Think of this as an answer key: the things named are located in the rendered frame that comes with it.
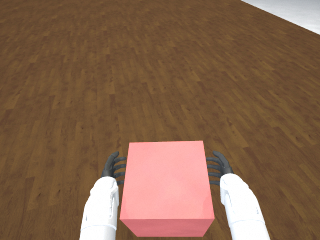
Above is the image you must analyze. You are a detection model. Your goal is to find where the robot right hand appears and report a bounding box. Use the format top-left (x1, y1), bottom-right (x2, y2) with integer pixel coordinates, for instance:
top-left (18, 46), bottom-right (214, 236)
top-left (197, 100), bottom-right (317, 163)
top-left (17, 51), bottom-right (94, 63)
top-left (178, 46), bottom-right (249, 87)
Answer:
top-left (205, 150), bottom-right (234, 186)

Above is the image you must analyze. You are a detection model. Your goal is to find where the robot left forearm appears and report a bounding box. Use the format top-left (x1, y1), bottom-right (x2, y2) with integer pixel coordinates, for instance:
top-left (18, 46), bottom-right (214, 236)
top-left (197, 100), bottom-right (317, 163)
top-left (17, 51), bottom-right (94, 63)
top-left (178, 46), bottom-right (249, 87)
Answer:
top-left (79, 176), bottom-right (119, 240)

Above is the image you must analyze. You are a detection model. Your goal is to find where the robot left hand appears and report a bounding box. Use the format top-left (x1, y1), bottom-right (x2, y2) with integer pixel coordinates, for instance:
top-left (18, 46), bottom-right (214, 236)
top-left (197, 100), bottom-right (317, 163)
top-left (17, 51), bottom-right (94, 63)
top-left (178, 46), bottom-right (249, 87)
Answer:
top-left (100, 151), bottom-right (127, 186)

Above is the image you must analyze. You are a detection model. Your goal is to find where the carton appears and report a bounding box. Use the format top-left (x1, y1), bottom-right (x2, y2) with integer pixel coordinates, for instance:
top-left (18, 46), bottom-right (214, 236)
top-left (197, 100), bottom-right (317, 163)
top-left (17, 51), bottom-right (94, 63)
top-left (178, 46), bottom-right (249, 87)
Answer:
top-left (120, 140), bottom-right (215, 237)

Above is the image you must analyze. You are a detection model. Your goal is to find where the robot right forearm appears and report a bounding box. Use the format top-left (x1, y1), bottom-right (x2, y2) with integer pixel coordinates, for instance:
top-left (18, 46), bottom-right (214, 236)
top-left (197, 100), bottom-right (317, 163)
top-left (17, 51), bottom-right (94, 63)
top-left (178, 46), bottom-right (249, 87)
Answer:
top-left (220, 173), bottom-right (270, 240)

